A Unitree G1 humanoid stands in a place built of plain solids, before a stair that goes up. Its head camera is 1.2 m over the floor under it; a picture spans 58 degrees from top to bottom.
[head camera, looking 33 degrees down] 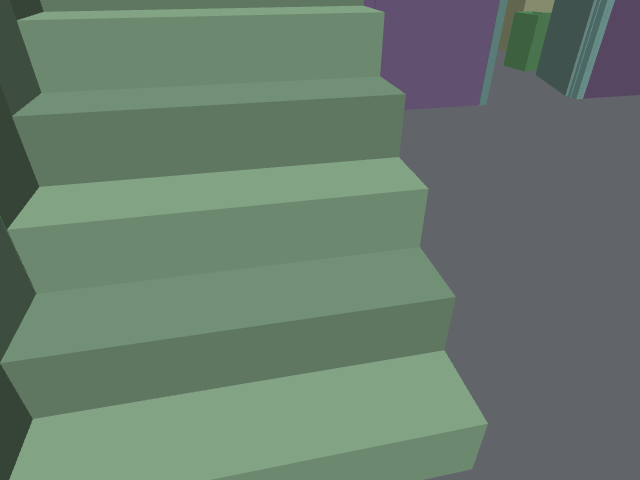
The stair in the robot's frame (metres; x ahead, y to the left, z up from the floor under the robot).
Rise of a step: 0.21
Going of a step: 0.25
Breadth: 1.16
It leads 12 degrees to the left of straight ahead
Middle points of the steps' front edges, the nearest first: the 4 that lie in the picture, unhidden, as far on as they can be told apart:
0.55 0.14 0.21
0.79 0.19 0.42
1.04 0.24 0.63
1.29 0.29 0.84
